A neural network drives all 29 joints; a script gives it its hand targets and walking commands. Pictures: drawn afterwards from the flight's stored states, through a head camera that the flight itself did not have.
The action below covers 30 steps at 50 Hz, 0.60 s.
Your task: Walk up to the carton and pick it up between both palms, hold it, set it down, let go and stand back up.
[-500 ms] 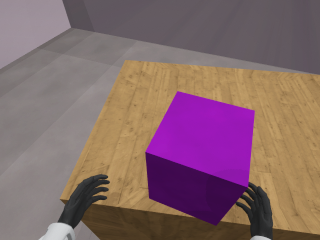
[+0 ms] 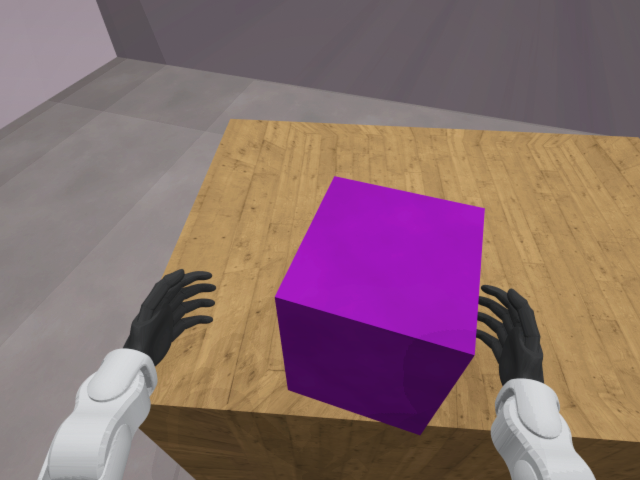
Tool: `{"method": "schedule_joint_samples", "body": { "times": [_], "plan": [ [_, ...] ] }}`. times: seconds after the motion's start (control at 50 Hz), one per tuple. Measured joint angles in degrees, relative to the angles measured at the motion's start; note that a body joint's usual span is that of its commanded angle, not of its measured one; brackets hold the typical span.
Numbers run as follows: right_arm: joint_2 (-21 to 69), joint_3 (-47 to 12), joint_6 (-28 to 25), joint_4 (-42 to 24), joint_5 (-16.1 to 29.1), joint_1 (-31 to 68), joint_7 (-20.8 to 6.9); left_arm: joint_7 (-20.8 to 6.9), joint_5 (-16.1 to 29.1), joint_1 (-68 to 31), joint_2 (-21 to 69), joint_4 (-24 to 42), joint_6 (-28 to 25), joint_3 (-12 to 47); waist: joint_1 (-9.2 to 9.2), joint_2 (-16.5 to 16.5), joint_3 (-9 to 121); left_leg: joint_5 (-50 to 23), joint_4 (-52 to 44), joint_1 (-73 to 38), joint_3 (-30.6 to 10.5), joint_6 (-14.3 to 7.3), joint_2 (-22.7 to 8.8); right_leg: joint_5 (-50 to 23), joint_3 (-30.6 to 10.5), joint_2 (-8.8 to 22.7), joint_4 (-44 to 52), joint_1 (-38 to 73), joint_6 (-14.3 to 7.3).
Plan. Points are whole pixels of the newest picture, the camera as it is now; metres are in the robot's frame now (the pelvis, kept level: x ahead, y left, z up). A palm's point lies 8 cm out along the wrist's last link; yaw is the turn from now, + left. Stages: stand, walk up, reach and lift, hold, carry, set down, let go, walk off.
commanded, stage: reach and lift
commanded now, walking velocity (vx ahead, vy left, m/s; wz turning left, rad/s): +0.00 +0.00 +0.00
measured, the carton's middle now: (377, 307) +0.34 -0.06 +0.02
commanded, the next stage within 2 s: none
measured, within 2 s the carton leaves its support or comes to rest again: neither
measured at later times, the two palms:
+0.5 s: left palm (172, 262) +0.34 +0.19 +0.13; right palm (536, 309) +0.27 -0.21 +0.12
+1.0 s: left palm (194, 184) +0.41 +0.17 +0.18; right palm (537, 238) +0.33 -0.22 +0.17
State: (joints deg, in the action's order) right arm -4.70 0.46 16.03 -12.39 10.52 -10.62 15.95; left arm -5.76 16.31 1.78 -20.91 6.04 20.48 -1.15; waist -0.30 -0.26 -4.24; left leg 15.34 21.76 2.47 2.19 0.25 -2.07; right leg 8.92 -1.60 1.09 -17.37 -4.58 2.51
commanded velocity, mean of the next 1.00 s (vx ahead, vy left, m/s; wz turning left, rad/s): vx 0.00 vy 0.00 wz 0.00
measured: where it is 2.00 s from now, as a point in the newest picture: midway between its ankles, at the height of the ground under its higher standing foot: outside the picture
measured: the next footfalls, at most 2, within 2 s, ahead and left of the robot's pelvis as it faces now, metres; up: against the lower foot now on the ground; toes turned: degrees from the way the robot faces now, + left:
none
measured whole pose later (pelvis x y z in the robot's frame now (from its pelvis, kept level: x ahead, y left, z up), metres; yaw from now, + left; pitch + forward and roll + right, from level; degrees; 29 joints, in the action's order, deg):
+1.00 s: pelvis -0.01 +0.00 +0.00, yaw +0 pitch -1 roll -1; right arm -9.3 2.7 27.9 13.2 18.1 32.6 17.3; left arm -4.2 13.4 -42.5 -24.8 -24.8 34.0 -3.8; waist -8.4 -1.5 -0.7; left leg 13.6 22.0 7.8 1.8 0.5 -2.1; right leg 7.0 -1.6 0.9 -17.1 -9.5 2.3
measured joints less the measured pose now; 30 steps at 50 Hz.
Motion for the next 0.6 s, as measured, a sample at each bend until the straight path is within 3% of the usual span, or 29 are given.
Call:
{"method": "schedule_joint_samples", "body": {
  "times": [0.12,0.28,0.6],
  "plan": [
    [-1.4,1.3,5.8,-0.6,1.7,6.2,0.7,0.3,-0.9,-6.5,0.9,-0.1,6.8,-2.3,-1.09,-0.1,0.0,-0.2,0.1,0.4,0.6,-0.1,0.0,-0.4,-0.7,0.0,-0.2,-0.7,0.1],
    [-2.9,0.7,9.2,0.4,4.0,11.4,1.3,-0.1,-3.0,-12.5,1.9,-1.3,12.3,-5.3,-2.75,-0.1,-0.4,-0.2,-0.3,-0.7,1.0,0.1,-0.3,-0.6,-1.1,-0.4,0.3,0.3,0.0],
    [-4.0,0.5,12.3,6.3,6.9,24.4,2.1,0.7,-3.1,-24.7,-1.0,-10.0,15.8,-6.0,-4.74,-1.7,0.3,-1.3,0.0,2.1,0.6,0.3,-0.3,-1.2,-0.9,-0.4,-0.6,-2.6,-0.2]
  ]
}}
